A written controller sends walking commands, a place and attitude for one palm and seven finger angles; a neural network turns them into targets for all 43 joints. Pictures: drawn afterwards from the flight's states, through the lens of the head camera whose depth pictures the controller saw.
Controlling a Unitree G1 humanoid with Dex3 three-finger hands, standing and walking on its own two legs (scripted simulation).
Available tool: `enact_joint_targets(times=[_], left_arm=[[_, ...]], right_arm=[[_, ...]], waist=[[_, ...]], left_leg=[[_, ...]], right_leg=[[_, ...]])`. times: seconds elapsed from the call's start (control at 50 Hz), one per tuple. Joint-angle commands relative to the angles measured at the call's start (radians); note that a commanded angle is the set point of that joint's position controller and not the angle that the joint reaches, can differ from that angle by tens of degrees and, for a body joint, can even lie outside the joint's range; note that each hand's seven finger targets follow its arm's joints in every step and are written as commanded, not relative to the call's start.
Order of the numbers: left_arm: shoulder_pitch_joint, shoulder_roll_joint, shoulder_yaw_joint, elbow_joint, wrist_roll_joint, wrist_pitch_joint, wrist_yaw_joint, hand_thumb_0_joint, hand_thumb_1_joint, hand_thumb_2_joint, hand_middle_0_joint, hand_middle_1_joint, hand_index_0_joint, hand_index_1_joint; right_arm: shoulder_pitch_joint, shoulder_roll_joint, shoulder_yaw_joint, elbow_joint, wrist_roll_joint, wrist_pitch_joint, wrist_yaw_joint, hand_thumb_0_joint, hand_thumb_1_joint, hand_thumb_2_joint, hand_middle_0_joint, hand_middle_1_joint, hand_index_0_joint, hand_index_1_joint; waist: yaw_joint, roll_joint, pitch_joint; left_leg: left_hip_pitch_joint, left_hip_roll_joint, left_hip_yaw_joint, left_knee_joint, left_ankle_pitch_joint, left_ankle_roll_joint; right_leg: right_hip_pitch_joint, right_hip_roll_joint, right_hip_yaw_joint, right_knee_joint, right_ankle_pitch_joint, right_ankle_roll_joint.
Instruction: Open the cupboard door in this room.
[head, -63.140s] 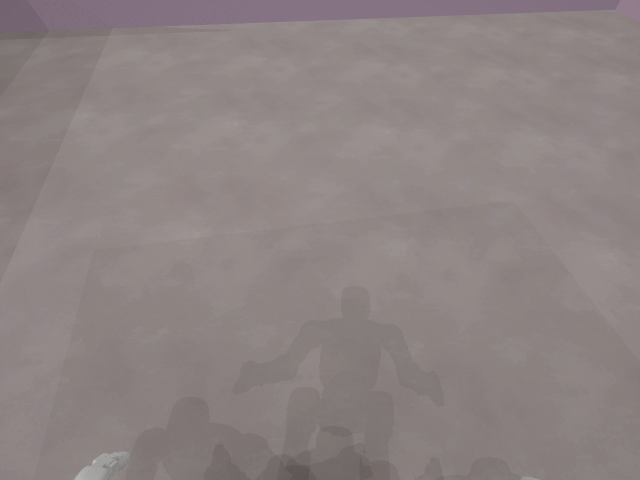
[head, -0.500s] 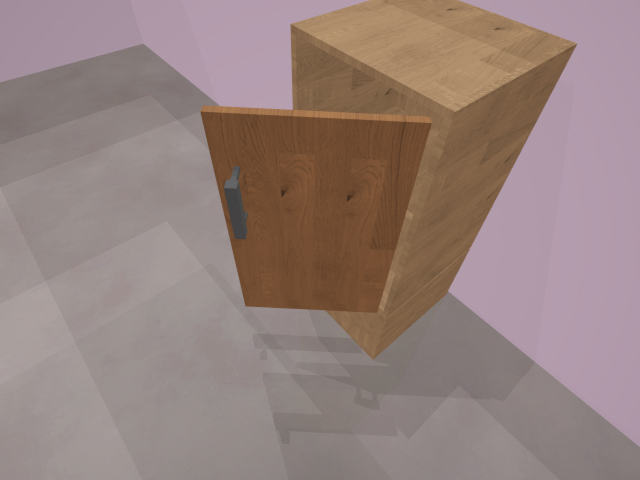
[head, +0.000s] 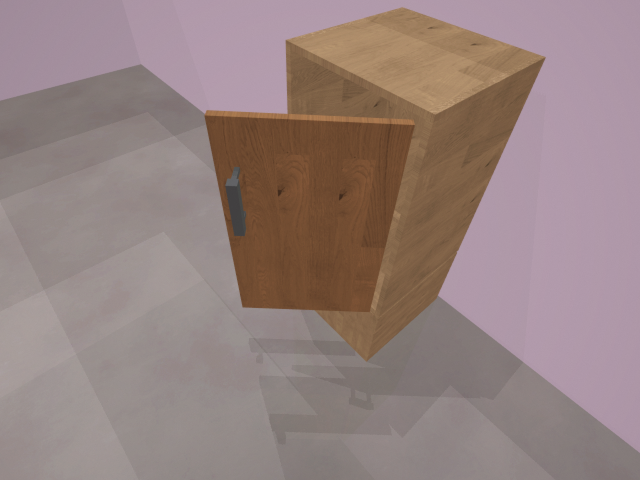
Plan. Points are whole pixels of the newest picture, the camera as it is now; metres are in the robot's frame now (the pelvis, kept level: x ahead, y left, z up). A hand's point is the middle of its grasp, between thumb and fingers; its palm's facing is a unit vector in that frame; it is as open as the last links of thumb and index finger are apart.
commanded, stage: come to a stop and stand still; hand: left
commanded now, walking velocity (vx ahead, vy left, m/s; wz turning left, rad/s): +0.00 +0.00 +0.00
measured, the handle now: (238, 201) +0.61 +0.19 -0.04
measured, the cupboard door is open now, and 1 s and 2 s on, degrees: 47 47 47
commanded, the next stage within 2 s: look again from close up in 0.28 s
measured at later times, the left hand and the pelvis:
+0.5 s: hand out of the picture -0.07 +0.14 -0.19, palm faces +0.06 -0.99 -0.15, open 7.4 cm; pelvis -0.01 +0.00 -0.01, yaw +1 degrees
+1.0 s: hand out of the picture +0.02 +0.17 -0.18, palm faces +0.02 -0.99 -0.15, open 7.4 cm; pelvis +0.02 +0.01 +0.00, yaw +0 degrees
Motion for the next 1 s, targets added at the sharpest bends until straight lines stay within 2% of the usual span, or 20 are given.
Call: enact_joint_targets(times=[0.0, 0.12, 0.24, 0.34, 0.36, 0.38, 0.4, 0.42, 0.44, 0.48, 0.52, 0.56, 0.58, 0.62, 0.68, 0.72, 0.8, 0.86, 0.94, 0.98], left_arm=[[0.105, 0.066, 0.013, -0.013, 0.001, -0.007, 0.007, 0.000, 0.900, 0.900, -0.200, -0.300, -0.200, -0.300], [0.145, 0.053, 0.017, -0.004, 0.006, -0.003, 0.008, 0.000, 0.900, 0.900, -0.200, -0.300, -0.200, -0.300], [0.170, 0.050, 0.019, 0.002, 0.008, -0.005, 0.009, 0.000, 0.900, 0.900, -0.200, -0.300, -0.200, -0.300], [0.166, 0.049, 0.016, 0.000, 0.008, -0.013, 0.008, 0.000, 0.900, 0.900, -0.200, -0.300, -0.200, -0.300], [0.148, 0.109, -0.002, 0.003, 0.027, -0.024, 0.034, 0.000, 0.900, 0.900, -0.200, -0.300, -0.200, -0.300], [0.106, 0.134, 0.011, -0.056, 0.014, -0.026, 0.028, 0.000, 0.900, 0.900, -0.200, -0.300, -0.200, -0.300], [0.047, 0.149, 0.020, -0.088, 0.010, -0.031, 0.025, 0.000, 0.900, 0.900, -0.200, -0.300, -0.200, -0.300], [0.003, 0.158, 0.018, -0.109, 0.002, -0.041, 0.024, 0.000, 0.900, 0.900, -0.200, -0.300, -0.200, -0.300], [-0.017, 0.156, 0.019, -0.118, 0.000, -0.049, 0.022, 0.000, 0.900, 0.900, -0.200, -0.300, -0.200, -0.300], [0.016, 0.121, 0.010, -0.106, -0.003, -0.053, 0.013, 0.000, 0.900, 0.900, -0.200, -0.300, -0.200, -0.300], [0.046, 0.091, 0.007, -0.099, 0.000, -0.035, 0.011, 0.000, 0.900, 0.900, -0.200, -0.300, -0.200, -0.300], [0.085, 0.089, 0.008, -0.093, 0.009, -0.021, 0.010, 0.000, 0.900, 0.900, -0.200, -0.300, -0.200, -0.300], [0.111, 0.087, 0.010, -0.089, 0.010, -0.020, 0.008, 0.000, 0.900, 0.900, -0.200, -0.300, -0.200, -0.300], [0.119, 0.090, 0.007, -0.092, 0.008, -0.022, 0.006, 0.000, 0.900, 0.900, -0.200, -0.300, -0.200, -0.300], [0.080, 0.107, 0.005, -0.110, 0.004, -0.034, 0.005, 0.000, 0.900, 0.900, -0.200, -0.300, -0.200, -0.300], [0.056, 0.114, 0.001, -0.115, 0.001, -0.037, 0.006, 0.000, 0.900, 0.900, -0.200, -0.300, -0.200, -0.300], [0.035, 0.128, 0.002, -0.121, 0.000, -0.039, 0.005, 0.000, 0.900, 0.900, -0.200, -0.300, -0.200, -0.300], [0.036, 0.136, 0.001, -0.115, -0.001, -0.038, 0.004, 0.000, 0.900, 0.900, -0.200, -0.300, -0.200, -0.300], [0.033, 0.142, -0.002, -0.100, 0.000, -0.037, 0.003, 0.000, 0.900, 0.900, -0.200, -0.300, -0.200, -0.300], [0.033, 0.140, -0.004, -0.090, -0.002, -0.035, 0.003, 0.000, 0.900, 0.900, -0.200, -0.300, -0.200, -0.300]], right_arm=[[0.047, -0.092, -0.016, -0.035, -0.001, -0.017, -0.009, 0.000, -0.900, -0.900, 0.200, 0.300, 0.200, 0.300], [0.050, -0.089, -0.020, -0.039, -0.002, -0.017, -0.011, 0.000, -0.900, -0.900, 0.200, 0.300, 0.200, 0.300], [0.040, -0.088, -0.024, -0.048, 0.000, -0.017, -0.010, 0.000, -0.900, -0.900, 0.200, 0.300, 0.200, 0.300], [0.035, -0.083, -0.021, -0.051, 0.002, -0.021, -0.010, 0.000, -0.900, -0.900, 0.200, 0.300, 0.200, 0.300], [-0.070, -0.157, -0.014, -0.144, -0.004, -0.023, 0.005, 0.000, -0.900, -0.900, 0.200, 0.300, 0.200, 0.300], [-0.044, -0.109, -0.013, -0.169, -0.004, -0.019, 0.015, 0.000, -0.900, -0.900, 0.200, 0.300, 0.200, 0.300], [0.006, -0.099, -0.018, -0.152, -0.007, -0.015, 0.017, 0.000, -0.900, -0.900, 0.200, 0.300, 0.200, 0.300], [0.063, -0.082, -0.013, -0.138, -0.007, -0.017, 0.019, 0.000, -0.900, -0.900, 0.200, 0.300, 0.200, 0.300], [0.082, -0.068, -0.004, -0.137, -0.008, -0.022, 0.020, 0.000, -0.900, -0.900, 0.200, 0.300, 0.200, 0.300], [0.070, -0.076, 0.003, -0.152, -0.004, -0.039, 0.016, 0.000, -0.900, -0.900, 0.200, 0.300, 0.200, 0.300], [0.028, -0.124, -0.004, -0.170, -0.006, -0.034, 0.010, 0.000, -0.900, -0.900, 0.200, 0.300, 0.200, 0.300], [-0.004, -0.146, -0.006, -0.177, -0.009, -0.033, 0.009, 0.000, -0.900, -0.900, 0.200, 0.300, 0.200, 0.300], [-0.020, -0.154, -0.008, -0.179, -0.007, -0.036, 0.008, 0.000, -0.900, -0.900, 0.200, 0.300, 0.200, 0.300], [-0.032, -0.155, -0.007, -0.182, -0.004, -0.040, 0.008, 0.000, -0.900, -0.900, 0.200, 0.300, 0.200, 0.300], [-0.013, -0.141, -0.001, -0.169, -0.003, -0.050, 0.008, 0.000, -0.900, -0.900, 0.200, 0.300, 0.200, 0.300], [-0.003, -0.139, 0.003, -0.156, -0.002, -0.052, 0.007, 0.000, -0.900, -0.900, 0.200, 0.300, 0.200, 0.300], [-0.003, -0.145, 0.006, -0.144, -0.001, -0.061, 0.007, 0.000, -0.900, -0.900, 0.200, 0.300, 0.200, 0.300], [-0.012, -0.153, 0.008, -0.135, 0.000, -0.067, 0.005, 0.000, -0.900, -0.900, 0.200, 0.300, 0.200, 0.300], [-0.018, -0.148, 0.011, -0.120, 0.004, -0.069, 0.003, 0.000, -0.900, -0.900, 0.200, 0.300, 0.200, 0.300], [-0.022, -0.153, 0.012, -0.112, 0.004, -0.069, 0.001, 0.000, -0.900, -0.900, 0.200, 0.300, 0.200, 0.300]], waist=[[0.007, 0.008, 0.106], [0.013, 0.031, 0.115], [0.018, 0.006, 0.103], [0.010, -0.012, 0.098], [0.027, -0.075, 0.157], [0.000, -0.079, 0.054], [-0.048, -0.054, 0.047], [-0.074, -0.015, -0.011], [-0.081, 0.054, -0.030], [-0.054, 0.068, 0.003], [-0.018, 0.039, 0.097], [0.010, 0.089, 0.151], [0.026, 0.082, 0.142], [0.037, 0.029, 0.135], [0.018, -0.018, 0.095], [0.007, -0.033, 0.082], [0.002, -0.012, 0.046], [0.005, 0.026, 0.012], [0.005, 0.012, 0.009], [0.004, 0.029, 0.015]], left_leg=[[-0.025, 0.152, -0.227, -0.154, -0.354, -0.048], [-0.063, 0.160, -0.241, -0.183, -0.408, -0.047], [-0.055, 0.158, -0.239, -0.174, -0.396, -0.045], [-0.016, 0.154, -0.230, -0.147, -0.343, -0.044], [-0.136, 0.120, -0.114, 0.031, -0.288, -0.094], [-0.041, 0.080, -0.127, 0.134, -0.310, -0.085], [0.011, 0.066, -0.120, 0.220, -0.270, -0.076], [0.070, 0.062, -0.120, 0.272, -0.210, -0.072], [0.095, 0.063, -0.125, 0.234, -0.173, -0.067], [0.036, 0.106, -0.187, 0.109, -0.207, -0.046], [-0.122, 0.159, -0.265, -0.022, -0.419, -0.022], [-0.240, 0.183, -0.331, -0.120, -0.540, -0.001], [-0.262, 0.191, -0.334, -0.141, -0.548, 0.005], [-0.260, 0.182, -0.312, -0.137, -0.513, 0.002], [-0.148, 0.155, -0.258, -0.083, -0.349, -0.014], [-0.089, 0.150, -0.239, -0.060, -0.290, -0.019], [-0.037, 0.154, -0.230, -0.057, -0.207, -0.021], [-0.009, 0.161, -0.223, -0.055, -0.160, -0.022], [0.010, 0.162, -0.213, -0.045, -0.098, -0.022], [0.021, 0.163, -0.213, -0.051, -0.098, -0.025]], right_leg=[[-0.128, -0.066, 0.099, -0.095, -0.163, -0.035], [-0.130, -0.049, 0.088, -0.063, -0.167, -0.035], [-0.136, -0.048, 0.092, -0.063, -0.165, -0.036], [-0.174, -0.061, 0.114, -0.086, -0.168, -0.036], [-0.140, -0.064, 0.037, -0.062, -0.116, -0.042], [-0.243, -0.116, 0.149, -0.129, -0.407, -0.064], [-0.340, -0.156, 0.203, -0.169, -0.482, -0.092], [-0.343, -0.177, 0.202, -0.157, -0.404, -0.112], [-0.323, -0.164, 0.168, -0.114, -0.324, -0.112], [-0.281, -0.093, 0.117, -0.032, -0.258, -0.089], [-0.227, -0.041, 0.071, 0.006, -0.301, -0.068], [-0.152, -0.012, 0.027, 0.076, -0.214, -0.054], [-0.107, -0.011, 0.020, 0.088, -0.166, -0.052], [-0.077, -0.021, 0.036, 0.060, -0.132, -0.054], [-0.108, -0.056, 0.086, -0.007, -0.110, -0.062], [-0.133, -0.069, 0.103, -0.033, -0.104, -0.061], [-0.106, -0.077, 0.097, -0.035, -0.024, -0.056], [-0.075, -0.078, 0.086, -0.029, 0.018, -0.050], [-0.056, -0.082, 0.086, -0.042, 0.052, -0.046], [-0.065, -0.084, 0.087, -0.042, 0.043, -0.044]])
